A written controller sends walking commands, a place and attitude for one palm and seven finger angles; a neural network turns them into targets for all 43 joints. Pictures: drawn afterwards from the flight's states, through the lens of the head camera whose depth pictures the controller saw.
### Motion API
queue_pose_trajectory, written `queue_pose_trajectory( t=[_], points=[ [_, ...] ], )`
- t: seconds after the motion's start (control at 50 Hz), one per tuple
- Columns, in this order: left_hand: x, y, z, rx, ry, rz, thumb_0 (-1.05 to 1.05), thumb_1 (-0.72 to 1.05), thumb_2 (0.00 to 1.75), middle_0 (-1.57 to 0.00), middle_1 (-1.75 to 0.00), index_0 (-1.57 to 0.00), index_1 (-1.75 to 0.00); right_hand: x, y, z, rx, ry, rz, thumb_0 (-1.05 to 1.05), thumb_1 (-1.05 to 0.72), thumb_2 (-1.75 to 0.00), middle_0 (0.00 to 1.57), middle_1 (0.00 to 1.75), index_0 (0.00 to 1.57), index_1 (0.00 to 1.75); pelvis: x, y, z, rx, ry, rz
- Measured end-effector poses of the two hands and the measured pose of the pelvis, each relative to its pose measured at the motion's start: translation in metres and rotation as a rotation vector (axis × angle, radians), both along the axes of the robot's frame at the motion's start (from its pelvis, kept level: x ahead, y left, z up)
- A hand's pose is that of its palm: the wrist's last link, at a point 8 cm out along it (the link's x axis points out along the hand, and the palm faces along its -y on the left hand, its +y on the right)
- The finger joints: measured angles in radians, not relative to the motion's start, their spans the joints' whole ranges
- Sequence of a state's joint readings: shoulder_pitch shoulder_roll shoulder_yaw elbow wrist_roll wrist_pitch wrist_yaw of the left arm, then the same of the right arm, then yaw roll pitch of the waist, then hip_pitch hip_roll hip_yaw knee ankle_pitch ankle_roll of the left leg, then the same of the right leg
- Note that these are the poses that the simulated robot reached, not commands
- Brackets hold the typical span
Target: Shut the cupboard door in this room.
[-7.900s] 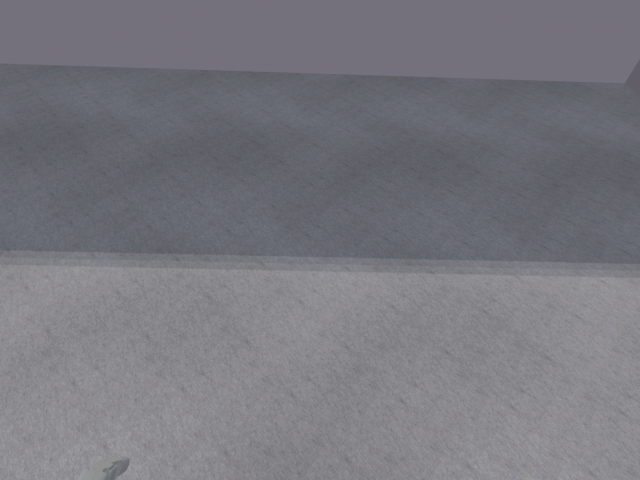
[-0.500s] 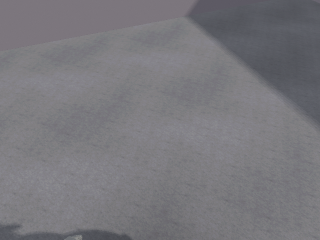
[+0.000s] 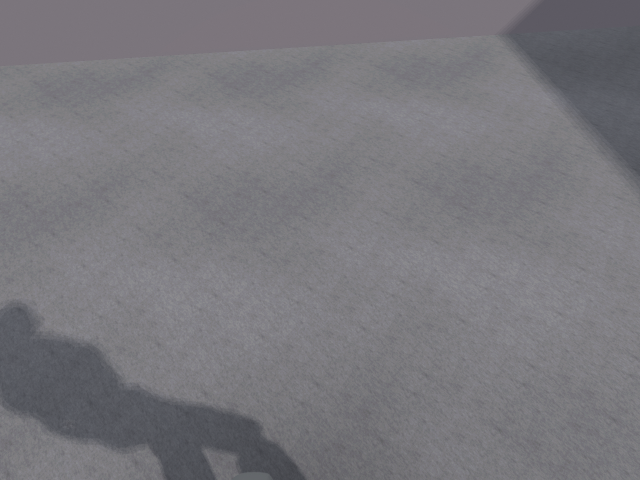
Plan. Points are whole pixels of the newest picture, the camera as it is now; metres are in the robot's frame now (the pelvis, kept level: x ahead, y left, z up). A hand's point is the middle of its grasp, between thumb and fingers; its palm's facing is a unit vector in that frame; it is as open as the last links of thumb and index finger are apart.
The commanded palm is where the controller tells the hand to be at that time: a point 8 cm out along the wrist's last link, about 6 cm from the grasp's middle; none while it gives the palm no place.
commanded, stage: turn or walk to find it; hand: left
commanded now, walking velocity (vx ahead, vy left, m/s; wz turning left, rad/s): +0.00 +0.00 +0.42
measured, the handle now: out of the picture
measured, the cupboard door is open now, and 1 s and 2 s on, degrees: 84 84 84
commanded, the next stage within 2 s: none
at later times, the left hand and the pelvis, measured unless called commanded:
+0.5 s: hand out of the picture +0.05 +0.23 -0.15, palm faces +0.19 -0.95 -0.26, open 7.4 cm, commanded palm none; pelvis -0.02 +0.01 +0.00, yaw +10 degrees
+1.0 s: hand out of the picture -0.12 +0.19 -0.18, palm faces +0.46 -0.86 -0.23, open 7.4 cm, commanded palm none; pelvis -0.06 +0.00 -0.01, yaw +25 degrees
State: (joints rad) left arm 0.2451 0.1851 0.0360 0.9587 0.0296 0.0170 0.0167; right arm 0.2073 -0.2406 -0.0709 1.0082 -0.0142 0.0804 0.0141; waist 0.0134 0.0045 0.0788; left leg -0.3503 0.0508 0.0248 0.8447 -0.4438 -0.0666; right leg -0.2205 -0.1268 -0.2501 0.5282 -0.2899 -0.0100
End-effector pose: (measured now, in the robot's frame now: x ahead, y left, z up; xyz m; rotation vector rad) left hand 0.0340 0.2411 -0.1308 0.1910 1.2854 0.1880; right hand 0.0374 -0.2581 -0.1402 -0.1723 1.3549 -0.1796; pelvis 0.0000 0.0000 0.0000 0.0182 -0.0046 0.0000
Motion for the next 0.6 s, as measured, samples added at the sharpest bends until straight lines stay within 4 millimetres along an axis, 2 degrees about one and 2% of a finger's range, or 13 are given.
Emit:
queue_pose_trajectory(
  t=[0.1, 0.16, 0.22, 0.32, 0.4, 0.5, 0.56, 0.6],
  points=[
    [-0.039, 0.037, -0.024, -0.015, 0.072, 0.085, 0.0, 0.91, 0.9, -0.2, -0.3, -0.2, -0.3, 0.046, 0.03, 0.005, -0.035, -0.115, 0.095, 0.01, -0.91, -0.9, 0.2, 0.3, 0.2, 0.3, -0.004, 0.024, -0.013, -0.014, 0.002, 0.042],
    [-0.049, 0.051, -0.024, -0.011, 0.109, 0.106, 0.0, 0.91, 0.9, -0.2, -0.3, -0.2, -0.3, 0.06, 0.048, 0.016, -0.036, -0.168, 0.13, 0.01, -0.91, -0.9, 0.2, 0.3, 0.2, 0.3, -0.005, 0.031, -0.008, -0.021, -0.005, 0.048],
    [-0.047, 0.059, -0.017, -0.015, 0.087, 0.123, 0.01, 0.91, 0.9, -0.2, -0.3, -0.19, -0.3, 0.066, 0.06, 0.023, -0.033, -0.186, 0.155, 0.0, -0.91, -0.9, 0.2, 0.3, 0.2, 0.3, -0.007, 0.037, -0.001, -0.036, -0.007, 0.073],
    [-0.029, 0.062, -0.005, -0.006, -0.005, 0.133, 0.0, 0.91, 0.9, -0.2, -0.3, -0.19, -0.3, 0.065, 0.07, 0.023, -0.008, -0.183, 0.183, 0.0, -0.91, -0.9, 0.21, 0.3, 0.2, 0.3, -0.011, 0.038, 0.004, -0.037, -0.01, 0.11],
    [-0.013, 0.056, 0.003, 0.008, -0.068, 0.133, 0.0, 0.91, 0.9, -0.2, -0.3, -0.19, -0.3, 0.055, 0.066, 0.016, 0.013, -0.159, 0.187, 0.0, -0.91, -0.9, 0.21, 0.3, 0.2, 0.3, -0.015, 0.032, 0.004, -0.029, -0.009, 0.14],
    [0.003, 0.037, 0.012, 0.032, -0.138, 0.126, 0.0, 0.91, 0.9, -0.2, -0.3, -0.19, -0.3, 0.036, 0.046, 0.0, 0.039, -0.108, 0.182, 0.0, -0.91, -0.9, 0.21, 0.3, 0.2, 0.3, -0.02, 0.014, -0.001, -0.011, -0.004, 0.179],
    [0.003, 0.021, 0.015, 0.056, -0.177, 0.131, 0.0, 0.91, 0.9, -0.2, -0.3, -0.19, -0.3, 0.028, 0.028, -0.015, 0.057, -0.077, 0.181, 0.0, -0.91, -0.9, 0.21, 0.3, 0.2, 0.3, -0.023, -0.001, -0.007, -0.005, -0.006, 0.209],
    [-0.006, 0.011, 0.02, 0.063, -0.187, 0.143, 0.0, 0.91, 0.9, -0.2, -0.3, -0.2, -0.3, 0.024, 0.019, -0.018, 0.058, -0.051, 0.19, 0.01, -0.91, -0.9, 0.21, 0.3, 0.2, 0.3, -0.025, -0.007, -0.006, -0.003, -0.014, 0.239]
  ],
)
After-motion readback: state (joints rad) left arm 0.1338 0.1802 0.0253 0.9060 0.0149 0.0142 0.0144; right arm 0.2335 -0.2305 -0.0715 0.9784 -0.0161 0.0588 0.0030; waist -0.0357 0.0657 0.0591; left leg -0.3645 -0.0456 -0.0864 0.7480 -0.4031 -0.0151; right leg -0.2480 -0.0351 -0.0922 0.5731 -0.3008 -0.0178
